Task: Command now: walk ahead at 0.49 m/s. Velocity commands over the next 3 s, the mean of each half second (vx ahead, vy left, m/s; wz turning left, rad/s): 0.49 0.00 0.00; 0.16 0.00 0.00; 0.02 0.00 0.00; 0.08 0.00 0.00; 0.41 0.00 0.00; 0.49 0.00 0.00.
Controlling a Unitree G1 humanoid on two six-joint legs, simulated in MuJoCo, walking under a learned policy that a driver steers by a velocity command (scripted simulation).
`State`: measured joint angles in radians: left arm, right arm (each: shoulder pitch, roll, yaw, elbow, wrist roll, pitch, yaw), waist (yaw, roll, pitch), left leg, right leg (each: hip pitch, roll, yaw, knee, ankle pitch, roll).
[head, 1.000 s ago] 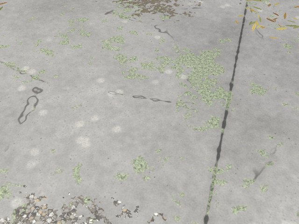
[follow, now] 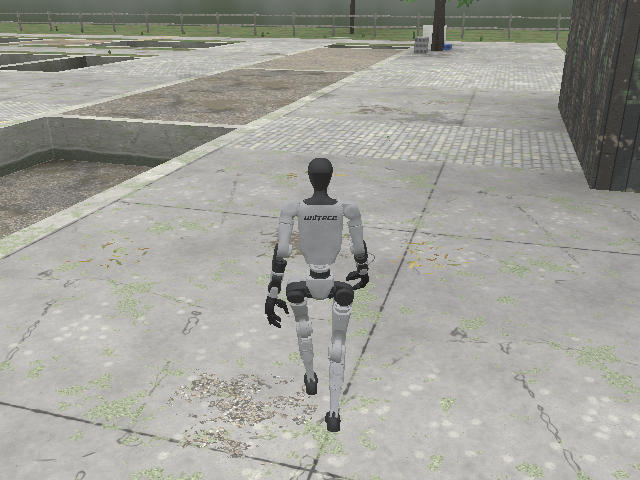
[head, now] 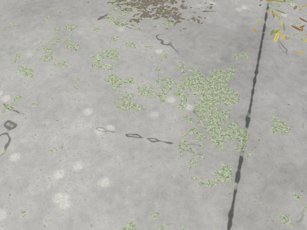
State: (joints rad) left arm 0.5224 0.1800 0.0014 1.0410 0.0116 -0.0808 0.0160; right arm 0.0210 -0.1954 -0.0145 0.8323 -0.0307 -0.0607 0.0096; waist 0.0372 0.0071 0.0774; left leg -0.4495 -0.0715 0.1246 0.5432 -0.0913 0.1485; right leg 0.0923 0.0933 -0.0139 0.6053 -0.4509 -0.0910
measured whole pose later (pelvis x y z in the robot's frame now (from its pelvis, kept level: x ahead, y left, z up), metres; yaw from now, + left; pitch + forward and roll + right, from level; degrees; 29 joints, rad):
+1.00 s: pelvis +0.39 -0.05 +0.02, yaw +2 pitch -1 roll -1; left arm 0.32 0.16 -0.01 1.05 0.02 -0.04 0.02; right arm 0.23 -0.15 0.00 1.08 -0.02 0.00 -0.04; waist 0.01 0.01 0.02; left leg -0.24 0.02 0.00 0.50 -0.23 0.01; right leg -0.23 0.06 -0.11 0.44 -0.20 -0.09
